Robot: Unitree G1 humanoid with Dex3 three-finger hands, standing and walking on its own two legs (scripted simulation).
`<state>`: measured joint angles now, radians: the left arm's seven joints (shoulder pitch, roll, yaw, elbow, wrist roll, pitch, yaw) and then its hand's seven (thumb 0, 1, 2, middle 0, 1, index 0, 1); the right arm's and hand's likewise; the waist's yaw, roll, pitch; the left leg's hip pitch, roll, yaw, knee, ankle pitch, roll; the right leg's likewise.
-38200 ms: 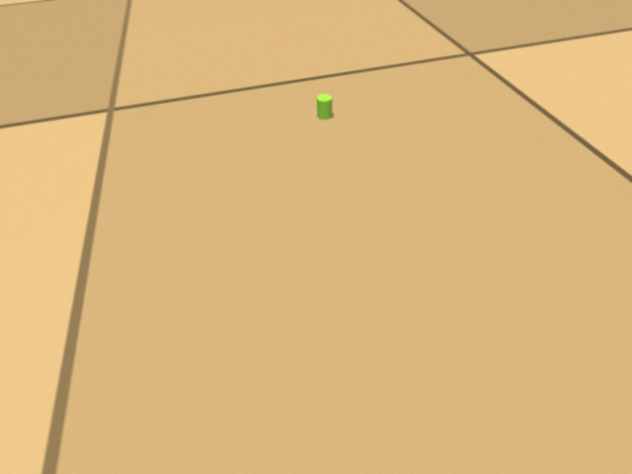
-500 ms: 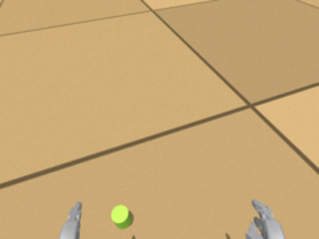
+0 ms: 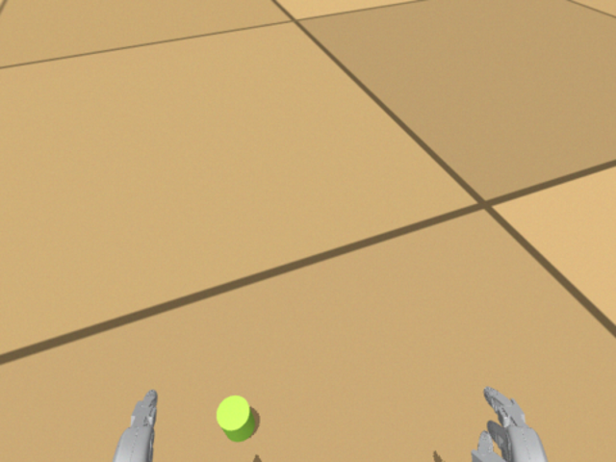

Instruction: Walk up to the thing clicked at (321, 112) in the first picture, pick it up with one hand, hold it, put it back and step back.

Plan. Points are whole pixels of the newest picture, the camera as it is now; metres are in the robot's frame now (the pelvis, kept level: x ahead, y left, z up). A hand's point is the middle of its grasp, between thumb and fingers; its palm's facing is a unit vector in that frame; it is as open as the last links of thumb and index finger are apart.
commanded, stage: home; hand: left
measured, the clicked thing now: (236, 419) +0.39 +0.24 -0.66
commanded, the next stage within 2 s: stand in 0.24 s
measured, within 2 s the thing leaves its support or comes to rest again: neither
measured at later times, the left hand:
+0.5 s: hand (182, 460) +0.17 +0.18 -0.06, palm faces +0.11 -0.96 -0.27, open 16.4 cm
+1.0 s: hand out of the picture +0.09 +0.25 -0.11, palm faces +0.00 -0.93 -0.36, open 7.6 cm
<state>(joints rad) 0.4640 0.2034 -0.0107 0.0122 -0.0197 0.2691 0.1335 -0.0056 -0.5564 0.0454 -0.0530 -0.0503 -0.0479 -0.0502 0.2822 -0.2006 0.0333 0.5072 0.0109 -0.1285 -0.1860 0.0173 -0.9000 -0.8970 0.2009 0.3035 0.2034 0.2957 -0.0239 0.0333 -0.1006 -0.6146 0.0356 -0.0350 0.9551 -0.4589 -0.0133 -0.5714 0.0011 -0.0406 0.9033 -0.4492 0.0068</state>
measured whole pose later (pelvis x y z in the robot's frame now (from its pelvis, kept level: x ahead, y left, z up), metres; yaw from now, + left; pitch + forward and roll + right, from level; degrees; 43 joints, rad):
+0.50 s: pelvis +0.00 +0.00 +0.00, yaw +0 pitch +7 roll -2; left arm 0.46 0.20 -0.01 0.01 -0.02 0.26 0.13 0.00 -0.41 0.19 -0.13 -0.16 -0.12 -0.16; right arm 0.28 -0.20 0.03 0.51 0.01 -0.13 -0.18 0.02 -0.90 -0.90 0.20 0.30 0.20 0.30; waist -0.02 0.03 -0.10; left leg -0.61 0.03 -0.03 0.95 -0.46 -0.01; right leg -0.57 0.00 -0.04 0.90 -0.45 0.01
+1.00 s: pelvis -0.01 +0.00 +0.03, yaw +1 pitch -1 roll +0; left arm 0.23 0.33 0.02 0.79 0.04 0.00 0.03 0.01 0.86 0.89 -0.20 -0.30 -0.20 -0.30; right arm 0.19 -0.32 -0.05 0.89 -0.05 -0.01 -0.01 0.01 -0.90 -0.90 0.20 0.30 0.20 0.30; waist 0.01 -0.01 0.04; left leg -0.35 0.00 -0.01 0.71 -0.34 0.00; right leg -0.33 -0.04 -0.02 0.70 -0.36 0.02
